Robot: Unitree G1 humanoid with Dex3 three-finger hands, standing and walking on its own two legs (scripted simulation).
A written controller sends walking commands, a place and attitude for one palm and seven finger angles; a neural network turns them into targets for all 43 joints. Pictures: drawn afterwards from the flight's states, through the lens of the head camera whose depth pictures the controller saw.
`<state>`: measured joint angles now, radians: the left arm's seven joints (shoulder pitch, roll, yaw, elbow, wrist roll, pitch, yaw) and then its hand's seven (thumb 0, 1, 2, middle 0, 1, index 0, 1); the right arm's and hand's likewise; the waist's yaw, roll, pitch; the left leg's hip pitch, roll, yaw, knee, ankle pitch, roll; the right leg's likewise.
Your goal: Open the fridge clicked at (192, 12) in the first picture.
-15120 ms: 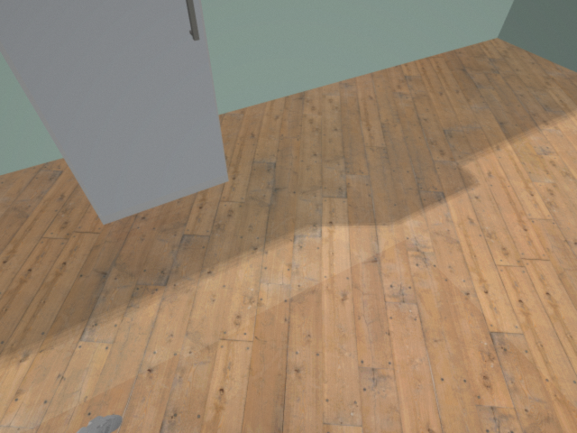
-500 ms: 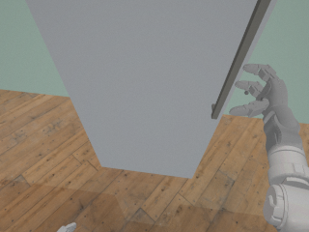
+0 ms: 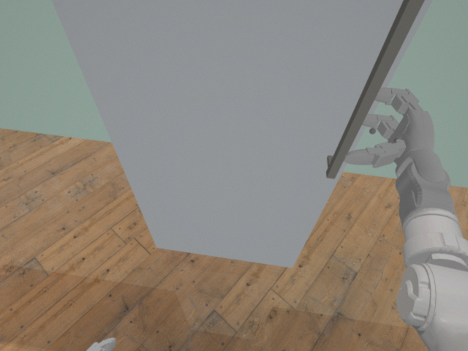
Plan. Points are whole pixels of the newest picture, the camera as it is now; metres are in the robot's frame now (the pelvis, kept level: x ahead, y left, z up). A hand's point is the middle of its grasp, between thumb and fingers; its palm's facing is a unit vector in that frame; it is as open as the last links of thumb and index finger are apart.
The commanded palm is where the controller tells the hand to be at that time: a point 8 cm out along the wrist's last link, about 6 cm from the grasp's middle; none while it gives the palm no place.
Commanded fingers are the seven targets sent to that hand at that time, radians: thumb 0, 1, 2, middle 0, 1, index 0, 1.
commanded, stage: feel for the door with the fingertips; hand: right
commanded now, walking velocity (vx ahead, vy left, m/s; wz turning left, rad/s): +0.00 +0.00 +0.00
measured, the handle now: (362, 98) +0.51 -0.15 +0.18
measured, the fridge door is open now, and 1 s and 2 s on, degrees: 0 0 0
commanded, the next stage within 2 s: slide the fingers in behind the handle in 0.28 s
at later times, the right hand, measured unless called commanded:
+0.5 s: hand (372, 129) +0.47 -0.17 +0.16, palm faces +0.03 +1.00 +0.00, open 13.7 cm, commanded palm +0.45 -0.22 +0.15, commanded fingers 0.00 0.50 -0.30 0.30 1.20 0.30 1.20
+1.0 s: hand (366, 131) +0.47 -0.16 +0.15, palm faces +0.02 +1.00 -0.01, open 13.9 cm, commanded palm +0.44 -0.21 +0.15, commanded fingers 0.00 0.50 -0.30 0.30 1.20 0.30 1.20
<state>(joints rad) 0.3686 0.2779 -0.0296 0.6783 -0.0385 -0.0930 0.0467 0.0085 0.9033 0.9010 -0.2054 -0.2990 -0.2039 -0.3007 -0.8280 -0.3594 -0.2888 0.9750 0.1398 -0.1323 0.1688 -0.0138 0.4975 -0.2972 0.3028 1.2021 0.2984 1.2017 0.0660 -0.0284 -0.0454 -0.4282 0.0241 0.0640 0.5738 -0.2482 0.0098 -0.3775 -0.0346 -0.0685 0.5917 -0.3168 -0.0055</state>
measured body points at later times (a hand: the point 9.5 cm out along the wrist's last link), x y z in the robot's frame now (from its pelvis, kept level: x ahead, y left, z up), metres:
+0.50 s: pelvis -0.01 +0.00 +0.00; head +0.04 +0.00 +0.44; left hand +0.03 +0.26 -0.12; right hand +0.46 -0.22 +0.16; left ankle +0.02 +0.11 -0.73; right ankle -0.01 -0.11 -0.73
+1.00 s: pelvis +0.00 -0.01 +0.00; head +0.04 +0.00 +0.44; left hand +0.05 +0.25 -0.12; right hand +0.46 -0.22 +0.15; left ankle +0.02 +0.11 -0.73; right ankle -0.01 -0.11 -0.73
